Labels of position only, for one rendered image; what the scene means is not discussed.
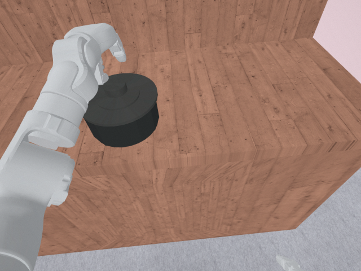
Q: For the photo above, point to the table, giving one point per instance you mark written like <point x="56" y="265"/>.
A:
<point x="258" y="123"/>

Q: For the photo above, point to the left robot forearm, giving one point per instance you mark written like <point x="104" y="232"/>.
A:
<point x="55" y="118"/>

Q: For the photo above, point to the robot left upper arm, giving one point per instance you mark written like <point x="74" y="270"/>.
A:
<point x="35" y="178"/>

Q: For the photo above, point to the lid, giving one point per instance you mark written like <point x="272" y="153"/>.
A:
<point x="139" y="99"/>

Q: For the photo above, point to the knob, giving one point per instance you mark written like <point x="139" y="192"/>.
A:
<point x="115" y="87"/>

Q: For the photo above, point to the pot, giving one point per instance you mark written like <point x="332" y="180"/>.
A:
<point x="128" y="134"/>

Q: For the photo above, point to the robot right hand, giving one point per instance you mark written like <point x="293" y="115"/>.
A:
<point x="288" y="264"/>

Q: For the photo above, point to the robot left hand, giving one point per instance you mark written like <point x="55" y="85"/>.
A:
<point x="107" y="38"/>

